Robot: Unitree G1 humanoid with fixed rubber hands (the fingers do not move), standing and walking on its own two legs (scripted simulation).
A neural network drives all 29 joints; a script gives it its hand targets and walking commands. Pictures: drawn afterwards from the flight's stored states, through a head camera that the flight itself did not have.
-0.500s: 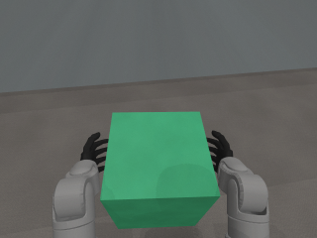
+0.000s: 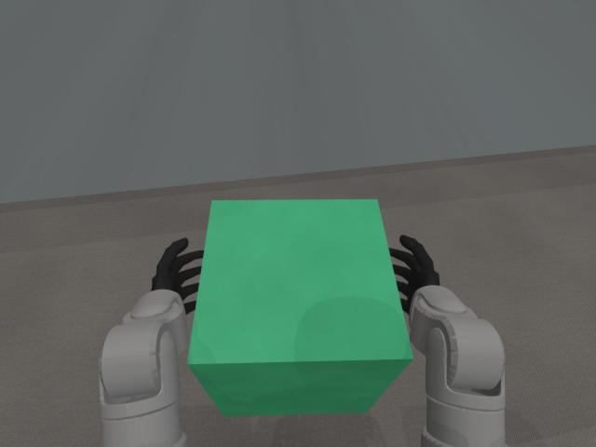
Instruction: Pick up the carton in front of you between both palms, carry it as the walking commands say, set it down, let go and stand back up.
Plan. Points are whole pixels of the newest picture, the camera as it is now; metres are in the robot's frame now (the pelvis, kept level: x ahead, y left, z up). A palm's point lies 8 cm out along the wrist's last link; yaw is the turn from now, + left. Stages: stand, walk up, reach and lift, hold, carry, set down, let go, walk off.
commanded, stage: carry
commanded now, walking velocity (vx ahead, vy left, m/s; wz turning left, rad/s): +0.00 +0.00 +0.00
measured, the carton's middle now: (295, 315) +0.29 +0.00 +0.03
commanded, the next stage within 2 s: hold in 1.96 s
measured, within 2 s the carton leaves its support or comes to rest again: neither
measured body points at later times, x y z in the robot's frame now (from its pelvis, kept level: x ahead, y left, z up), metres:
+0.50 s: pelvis +0.10 -0.01 +0.00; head +0.09 -0.01 +0.45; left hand +0.38 +0.14 +0.05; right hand +0.38 -0.17 +0.05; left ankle +0.11 +0.09 -0.73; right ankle -0.01 -0.12 -0.73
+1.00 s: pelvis +0.06 -0.01 +0.00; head +0.05 -0.01 +0.45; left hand +0.38 +0.13 +0.04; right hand +0.37 -0.17 +0.04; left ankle +0.11 +0.09 -0.73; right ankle -0.01 -0.12 -0.73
